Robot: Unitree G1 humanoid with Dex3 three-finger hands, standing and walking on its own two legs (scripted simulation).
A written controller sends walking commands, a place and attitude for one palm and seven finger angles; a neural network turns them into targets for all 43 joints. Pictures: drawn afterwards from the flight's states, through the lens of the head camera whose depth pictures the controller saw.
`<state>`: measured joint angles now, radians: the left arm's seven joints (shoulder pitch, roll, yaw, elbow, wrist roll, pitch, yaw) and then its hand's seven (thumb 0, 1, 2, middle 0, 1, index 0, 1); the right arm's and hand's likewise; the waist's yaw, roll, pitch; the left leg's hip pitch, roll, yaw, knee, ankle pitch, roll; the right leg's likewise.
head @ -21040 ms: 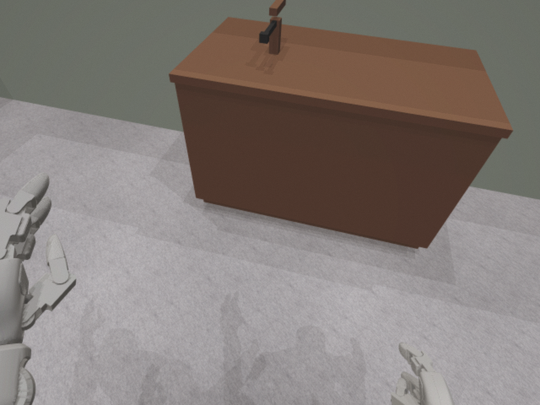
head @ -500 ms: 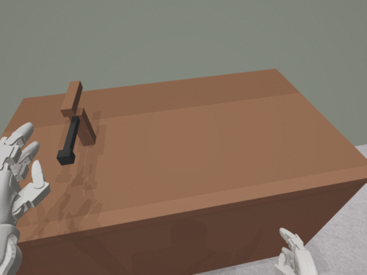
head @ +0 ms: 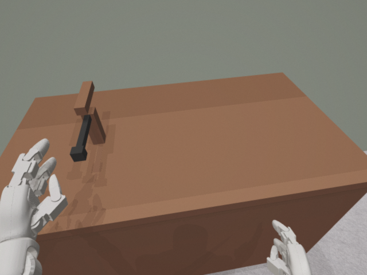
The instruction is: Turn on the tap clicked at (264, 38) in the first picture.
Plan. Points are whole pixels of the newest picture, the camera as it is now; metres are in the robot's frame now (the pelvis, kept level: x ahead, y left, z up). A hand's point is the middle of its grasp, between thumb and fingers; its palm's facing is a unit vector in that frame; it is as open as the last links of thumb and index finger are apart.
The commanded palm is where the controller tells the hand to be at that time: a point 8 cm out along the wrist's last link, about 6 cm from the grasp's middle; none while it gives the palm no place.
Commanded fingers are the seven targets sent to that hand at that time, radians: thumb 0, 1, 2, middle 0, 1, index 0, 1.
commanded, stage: turn the palm inward beside the body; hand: left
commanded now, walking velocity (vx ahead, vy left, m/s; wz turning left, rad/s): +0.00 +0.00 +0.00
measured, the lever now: (78, 153) +0.34 +0.31 +0.08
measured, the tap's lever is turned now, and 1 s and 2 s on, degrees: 0 0 0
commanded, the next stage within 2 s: reach beside the lever's end, fingers flat in 0.86 s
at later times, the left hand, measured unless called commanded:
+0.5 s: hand (55, 205) +0.18 +0.25 +0.14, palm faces +0.44 -0.89 -0.12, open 7.5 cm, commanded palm +0.13 +0.29 +0.15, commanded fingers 0.00 0.90 0.90 -0.20 -0.30 -0.20 -0.30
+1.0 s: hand (65, 203) +0.19 +0.23 +0.14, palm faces +0.44 -0.89 -0.12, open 7.4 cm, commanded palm +0.14 +0.28 +0.15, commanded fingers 0.00 0.90 0.90 -0.20 -0.30 -0.20 -0.30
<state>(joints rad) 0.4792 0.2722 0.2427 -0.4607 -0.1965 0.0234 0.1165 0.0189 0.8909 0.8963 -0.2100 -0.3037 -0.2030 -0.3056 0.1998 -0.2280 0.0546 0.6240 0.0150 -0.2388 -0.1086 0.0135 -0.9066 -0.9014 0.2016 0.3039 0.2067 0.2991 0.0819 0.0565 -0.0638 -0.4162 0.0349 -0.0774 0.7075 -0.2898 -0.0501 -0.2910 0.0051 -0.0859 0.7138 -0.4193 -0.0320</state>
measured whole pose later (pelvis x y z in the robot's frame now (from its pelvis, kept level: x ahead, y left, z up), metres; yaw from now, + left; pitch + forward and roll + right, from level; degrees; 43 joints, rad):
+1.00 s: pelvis +0.01 +0.00 +0.00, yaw +1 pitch +0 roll -1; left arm 0.54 0.23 0.21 -0.52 -0.23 0.08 0.15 0.02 0.89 0.90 -0.21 -0.30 -0.20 -0.31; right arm 0.20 -0.24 0.06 0.62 0.02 -0.25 -0.12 0.01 -0.91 -0.90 0.20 0.30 0.21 0.30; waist 0.08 0.05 -0.06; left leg -0.40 0.03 -0.08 0.70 -0.30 -0.05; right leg -0.26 0.00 -0.09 0.69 -0.42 -0.03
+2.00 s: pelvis +0.00 +0.02 +0.00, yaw +0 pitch +1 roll -1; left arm 0.28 0.27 0.35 -0.11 -0.25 -0.05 0.10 0.02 0.89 0.90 -0.19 -0.24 -0.18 -0.25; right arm 0.19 -0.24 0.04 0.69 0.02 -0.23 -0.12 0.01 -0.91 -0.90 0.20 0.30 0.21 0.30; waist 0.06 0.04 -0.05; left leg -0.43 0.02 -0.06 0.69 -0.28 -0.03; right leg -0.29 -0.01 -0.07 0.66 -0.38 -0.01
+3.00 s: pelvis +0.00 +0.02 +0.00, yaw -1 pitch +5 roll -2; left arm -0.03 0.33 0.43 0.31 -0.21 -0.18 0.05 0.02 0.90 0.90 -0.16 -0.15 -0.15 -0.16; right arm 0.22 -0.26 0.01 0.71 0.02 -0.14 -0.10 0.01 -0.91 -0.90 0.20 0.30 0.21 0.30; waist 0.02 0.04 -0.06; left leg -0.53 0.04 -0.06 0.74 -0.30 -0.03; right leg -0.40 0.01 -0.07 0.70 -0.40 -0.01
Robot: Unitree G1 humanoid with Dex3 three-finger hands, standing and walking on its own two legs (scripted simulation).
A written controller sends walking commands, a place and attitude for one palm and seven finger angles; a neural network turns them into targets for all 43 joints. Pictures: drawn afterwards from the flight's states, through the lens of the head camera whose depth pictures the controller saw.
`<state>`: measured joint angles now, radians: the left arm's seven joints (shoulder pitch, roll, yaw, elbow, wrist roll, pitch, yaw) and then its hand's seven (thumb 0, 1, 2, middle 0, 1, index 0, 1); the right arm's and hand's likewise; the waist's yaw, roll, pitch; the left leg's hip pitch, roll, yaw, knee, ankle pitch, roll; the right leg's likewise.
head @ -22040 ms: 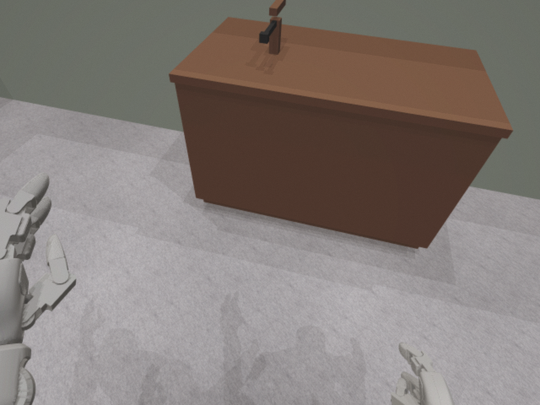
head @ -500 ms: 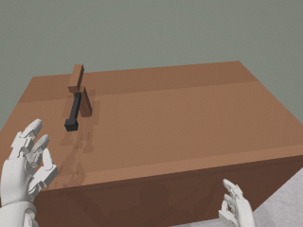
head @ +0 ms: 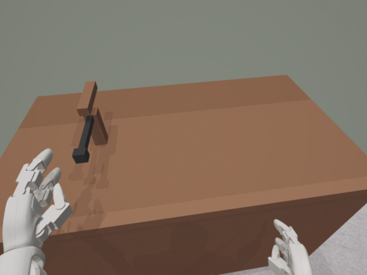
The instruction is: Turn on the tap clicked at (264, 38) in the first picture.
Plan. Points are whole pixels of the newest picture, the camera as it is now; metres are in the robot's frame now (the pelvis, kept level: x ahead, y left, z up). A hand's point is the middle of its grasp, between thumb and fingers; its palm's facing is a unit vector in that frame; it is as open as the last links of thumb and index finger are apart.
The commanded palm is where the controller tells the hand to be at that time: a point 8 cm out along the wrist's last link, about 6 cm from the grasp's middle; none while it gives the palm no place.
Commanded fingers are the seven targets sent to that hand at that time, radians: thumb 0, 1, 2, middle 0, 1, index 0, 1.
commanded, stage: reach beside the lever's end, fingers flat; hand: left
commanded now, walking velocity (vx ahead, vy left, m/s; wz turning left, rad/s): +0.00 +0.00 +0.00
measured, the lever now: (81, 155) +0.34 +0.30 +0.08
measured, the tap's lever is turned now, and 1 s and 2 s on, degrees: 0 0 0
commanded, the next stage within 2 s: none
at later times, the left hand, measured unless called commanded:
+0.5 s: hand (59, 200) +0.20 +0.26 +0.13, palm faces +0.47 -0.87 -0.12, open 7.5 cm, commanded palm +0.16 +0.30 +0.13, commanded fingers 0.00 0.90 0.90 -0.19 -0.28 -0.19 -0.28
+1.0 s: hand (51, 190) +0.22 +0.30 +0.11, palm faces +0.49 -0.86 -0.10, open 7.6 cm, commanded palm +0.19 +0.33 +0.11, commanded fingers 0.00 0.90 0.90 -0.17 -0.22 -0.17 -0.22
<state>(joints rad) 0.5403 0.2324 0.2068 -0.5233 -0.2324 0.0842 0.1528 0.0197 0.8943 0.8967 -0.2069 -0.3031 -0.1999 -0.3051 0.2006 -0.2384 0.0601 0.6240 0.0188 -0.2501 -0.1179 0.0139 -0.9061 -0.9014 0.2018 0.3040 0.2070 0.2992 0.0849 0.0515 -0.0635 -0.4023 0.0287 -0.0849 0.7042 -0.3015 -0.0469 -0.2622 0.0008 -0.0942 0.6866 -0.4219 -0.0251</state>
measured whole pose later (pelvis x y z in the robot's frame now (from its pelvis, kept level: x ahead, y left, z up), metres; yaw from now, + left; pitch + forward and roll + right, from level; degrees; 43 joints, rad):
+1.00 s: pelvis -0.01 +0.02 +0.00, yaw -1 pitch +1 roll -1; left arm 0.28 0.27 0.35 -0.11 -0.25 -0.05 0.10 0.02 0.89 0.90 -0.19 -0.24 -0.18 -0.25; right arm 0.19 -0.24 0.04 0.69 0.02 -0.23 -0.12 0.01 -0.91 -0.90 0.20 0.30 0.21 0.30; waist 0.06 0.04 -0.05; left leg -0.43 0.02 -0.06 0.69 -0.28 -0.03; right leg -0.29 -0.01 -0.07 0.66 -0.38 -0.01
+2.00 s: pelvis -0.01 +0.02 +0.00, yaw -2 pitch +5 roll -2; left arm -0.03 0.33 0.43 0.31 -0.21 -0.18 0.05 0.02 0.90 0.90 -0.16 -0.15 -0.15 -0.16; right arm 0.22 -0.26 0.01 0.71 0.02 -0.14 -0.10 0.01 -0.91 -0.90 0.20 0.30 0.21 0.30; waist 0.02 0.04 -0.06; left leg -0.53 0.04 -0.06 0.74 -0.30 -0.03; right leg -0.40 0.01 -0.07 0.70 -0.40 -0.01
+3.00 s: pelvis -0.01 +0.02 -0.01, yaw -1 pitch +5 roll -2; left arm -0.05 0.24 0.30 0.27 -0.15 -0.18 0.19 0.03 0.92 0.91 -0.16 -0.15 -0.15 -0.16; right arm 0.19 -0.24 0.02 0.68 0.01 -0.13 -0.08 0.01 -0.91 -0.90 0.20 0.30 0.21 0.30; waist 0.02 0.04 -0.06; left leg -0.54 0.03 -0.06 0.76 -0.30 -0.03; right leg -0.41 0.00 -0.07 0.73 -0.40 0.00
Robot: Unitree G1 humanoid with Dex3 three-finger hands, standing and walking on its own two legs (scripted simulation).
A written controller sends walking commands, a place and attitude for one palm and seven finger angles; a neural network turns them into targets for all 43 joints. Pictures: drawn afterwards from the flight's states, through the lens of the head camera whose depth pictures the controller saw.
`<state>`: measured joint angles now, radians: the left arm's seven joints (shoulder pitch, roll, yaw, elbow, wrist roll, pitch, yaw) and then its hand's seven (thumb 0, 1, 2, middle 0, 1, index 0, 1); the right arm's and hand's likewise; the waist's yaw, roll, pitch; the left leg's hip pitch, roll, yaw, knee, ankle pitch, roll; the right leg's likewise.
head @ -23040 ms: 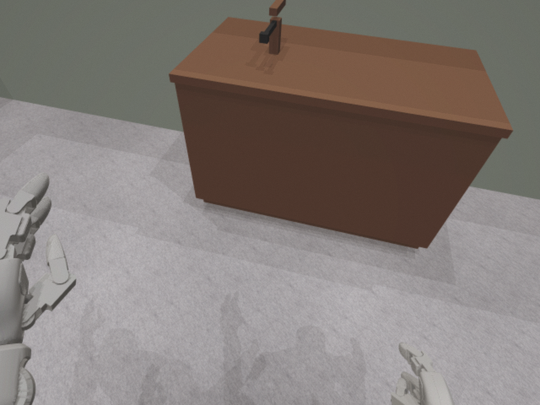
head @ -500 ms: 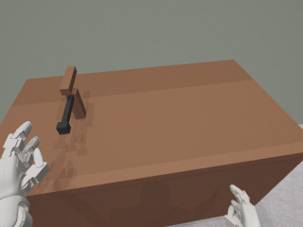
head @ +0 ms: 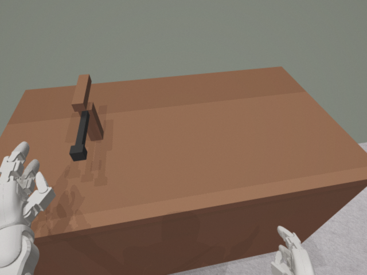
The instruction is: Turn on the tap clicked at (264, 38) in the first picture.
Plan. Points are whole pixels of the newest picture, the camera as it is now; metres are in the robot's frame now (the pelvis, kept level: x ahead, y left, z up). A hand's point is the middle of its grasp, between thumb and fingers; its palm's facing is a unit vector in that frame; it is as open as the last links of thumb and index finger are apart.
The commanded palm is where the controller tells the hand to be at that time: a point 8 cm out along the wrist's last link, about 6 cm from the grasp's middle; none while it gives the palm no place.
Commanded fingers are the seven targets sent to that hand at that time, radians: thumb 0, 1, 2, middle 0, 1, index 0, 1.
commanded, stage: reach beside the lever's end, fingers flat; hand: left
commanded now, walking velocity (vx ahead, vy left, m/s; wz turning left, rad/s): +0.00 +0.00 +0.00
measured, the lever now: (78, 152) +0.34 +0.29 +0.08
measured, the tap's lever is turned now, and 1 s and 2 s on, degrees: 0 0 6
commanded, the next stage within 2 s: push the lever round in 1.16 s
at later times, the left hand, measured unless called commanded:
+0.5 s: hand (56, 172) +0.28 +0.30 +0.09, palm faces +0.52 -0.85 -0.09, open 7.8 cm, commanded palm +0.24 +0.33 +0.09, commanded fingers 0.00 0.90 0.90 -0.15 -0.16 -0.15 -0.16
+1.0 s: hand (61, 166) +0.30 +0.31 +0.08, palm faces +0.51 -0.86 -0.10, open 7.8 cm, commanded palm +0.26 +0.34 +0.08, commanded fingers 0.00 0.90 0.90 -0.15 -0.15 -0.15 -0.15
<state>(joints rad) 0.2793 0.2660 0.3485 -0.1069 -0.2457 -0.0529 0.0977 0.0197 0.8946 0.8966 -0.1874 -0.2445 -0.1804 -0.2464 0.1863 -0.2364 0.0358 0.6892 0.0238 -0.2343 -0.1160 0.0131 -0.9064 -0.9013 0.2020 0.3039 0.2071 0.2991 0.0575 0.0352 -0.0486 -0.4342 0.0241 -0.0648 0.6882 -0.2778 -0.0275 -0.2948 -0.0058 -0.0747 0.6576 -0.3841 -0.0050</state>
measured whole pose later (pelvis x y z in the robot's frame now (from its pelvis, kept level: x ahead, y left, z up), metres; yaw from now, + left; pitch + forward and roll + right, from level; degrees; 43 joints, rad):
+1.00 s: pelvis +0.00 +0.00 -0.01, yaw -1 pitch +5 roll -2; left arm -0.03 0.33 0.43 0.31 -0.21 -0.18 0.05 0.02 0.90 0.90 -0.16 -0.15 -0.15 -0.16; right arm 0.22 -0.26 0.01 0.71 0.02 -0.14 -0.10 0.01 -0.91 -0.90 0.20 0.30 0.21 0.30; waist 0.02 0.04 -0.06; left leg -0.53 0.04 -0.06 0.74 -0.30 -0.03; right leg -0.40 0.01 -0.07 0.70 -0.40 -0.01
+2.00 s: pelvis +0.00 +0.00 -0.01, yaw -1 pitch +5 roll -2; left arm -0.05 0.24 0.30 0.27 -0.15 -0.18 0.19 0.03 0.92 0.91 -0.16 -0.15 -0.15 -0.16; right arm 0.19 -0.24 0.02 0.68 0.01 -0.13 -0.08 0.01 -0.91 -0.90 0.20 0.30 0.21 0.30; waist 0.02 0.04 -0.06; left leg -0.54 0.03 -0.06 0.76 -0.30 -0.03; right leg -0.41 0.00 -0.07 0.73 -0.40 0.00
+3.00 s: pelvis +0.00 -0.01 -0.01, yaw +0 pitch +5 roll -1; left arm -0.19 0.05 0.13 0.29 0.00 -0.06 0.62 0.02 0.93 0.91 -0.16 -0.15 -0.15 -0.15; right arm 0.15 -0.22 0.00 0.68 -0.03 -0.01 -0.05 0.01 -0.91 -0.90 0.20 0.30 0.21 0.30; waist 0.01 0.04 -0.08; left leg -0.53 0.03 -0.07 0.75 -0.31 -0.04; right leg -0.39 0.00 -0.08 0.73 -0.42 -0.02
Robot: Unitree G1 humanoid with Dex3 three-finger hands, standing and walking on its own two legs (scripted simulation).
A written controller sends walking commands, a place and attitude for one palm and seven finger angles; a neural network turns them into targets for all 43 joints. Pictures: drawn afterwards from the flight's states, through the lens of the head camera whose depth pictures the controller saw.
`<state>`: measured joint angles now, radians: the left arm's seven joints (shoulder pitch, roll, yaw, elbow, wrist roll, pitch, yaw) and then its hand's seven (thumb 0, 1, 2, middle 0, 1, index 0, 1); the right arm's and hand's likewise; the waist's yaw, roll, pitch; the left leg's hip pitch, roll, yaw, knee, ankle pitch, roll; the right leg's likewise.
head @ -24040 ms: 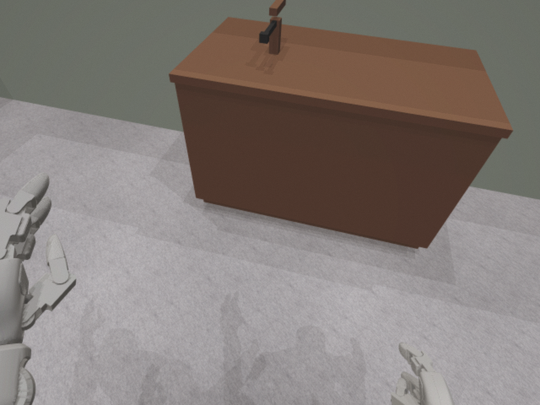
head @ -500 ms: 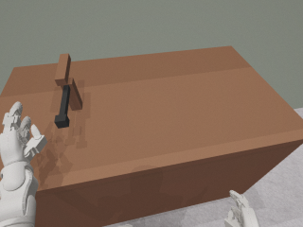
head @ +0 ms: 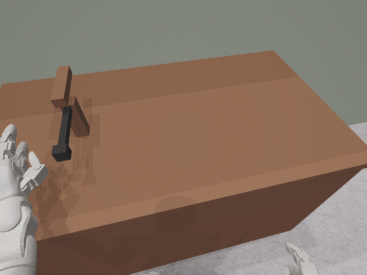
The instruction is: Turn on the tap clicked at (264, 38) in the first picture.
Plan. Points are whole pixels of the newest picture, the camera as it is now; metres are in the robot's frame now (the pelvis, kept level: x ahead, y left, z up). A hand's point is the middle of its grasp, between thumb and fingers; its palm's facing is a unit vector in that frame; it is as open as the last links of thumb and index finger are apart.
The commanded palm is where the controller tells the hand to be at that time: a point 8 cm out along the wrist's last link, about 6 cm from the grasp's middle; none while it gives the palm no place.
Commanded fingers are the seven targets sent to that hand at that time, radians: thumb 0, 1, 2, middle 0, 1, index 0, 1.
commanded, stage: reach beside the lever's end, fingers flat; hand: left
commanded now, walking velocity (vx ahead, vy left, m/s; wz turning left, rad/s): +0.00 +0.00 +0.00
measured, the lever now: (62, 152) +0.33 +0.30 +0.09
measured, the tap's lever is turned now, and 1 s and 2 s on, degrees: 0 6 32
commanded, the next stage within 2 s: push the lever round in 0.16 s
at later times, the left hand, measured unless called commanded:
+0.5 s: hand (49, 167) +0.30 +0.31 +0.08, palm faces +0.51 -0.86 -0.08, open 7.8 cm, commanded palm +0.26 +0.33 +0.08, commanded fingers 0.00 0.90 0.90 -0.15 -0.15 -0.15 -0.15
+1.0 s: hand (68, 165) +0.30 +0.27 +0.08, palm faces +0.51 -0.86 -0.08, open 7.8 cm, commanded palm +0.26 +0.30 +0.08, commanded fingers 0.00 0.90 0.90 -0.15 -0.15 -0.15 -0.15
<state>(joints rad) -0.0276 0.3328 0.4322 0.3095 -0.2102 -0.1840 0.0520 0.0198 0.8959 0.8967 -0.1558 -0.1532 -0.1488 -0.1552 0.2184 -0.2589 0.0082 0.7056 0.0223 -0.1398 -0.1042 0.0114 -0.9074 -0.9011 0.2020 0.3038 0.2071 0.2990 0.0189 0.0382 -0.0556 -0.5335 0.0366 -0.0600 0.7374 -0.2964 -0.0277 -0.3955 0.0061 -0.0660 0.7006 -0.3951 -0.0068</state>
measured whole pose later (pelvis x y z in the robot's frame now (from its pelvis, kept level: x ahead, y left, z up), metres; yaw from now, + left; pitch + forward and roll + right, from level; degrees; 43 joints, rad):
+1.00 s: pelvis +0.00 +0.00 +0.00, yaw +0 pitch +5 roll -2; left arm -0.05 0.24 0.30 0.27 -0.15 -0.18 0.19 0.03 0.92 0.91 -0.16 -0.15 -0.15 -0.16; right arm 0.19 -0.24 0.02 0.68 0.01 -0.13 -0.08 0.01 -0.91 -0.90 0.20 0.30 0.21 0.30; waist 0.02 0.04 -0.06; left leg -0.54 0.03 -0.06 0.76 -0.30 -0.03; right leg -0.41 0.00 -0.07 0.73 -0.40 0.00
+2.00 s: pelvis +0.00 -0.01 +0.00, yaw +1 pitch +5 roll -1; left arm -0.19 0.05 0.13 0.29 0.00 -0.06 0.62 0.02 0.93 0.91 -0.16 -0.15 -0.15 -0.15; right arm 0.15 -0.22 0.00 0.68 -0.03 -0.01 -0.05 0.01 -0.91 -0.90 0.20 0.30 0.21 0.30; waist 0.01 0.04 -0.08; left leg -0.53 0.03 -0.07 0.75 -0.31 -0.04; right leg -0.39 0.00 -0.08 0.73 -0.42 -0.02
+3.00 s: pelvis +0.00 -0.02 -0.01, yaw +1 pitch +11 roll -2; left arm -0.66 -0.04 0.26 0.72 0.13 0.00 0.94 0.00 0.92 0.91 -0.16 -0.15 -0.13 -0.15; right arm 0.16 -0.19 -0.04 0.78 -0.10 0.02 0.03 0.01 -0.91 -0.90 0.20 0.30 0.21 0.30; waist -0.03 0.04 -0.14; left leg -0.69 0.04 -0.09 0.82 -0.32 -0.05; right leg -0.56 0.02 -0.09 0.81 -0.44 -0.03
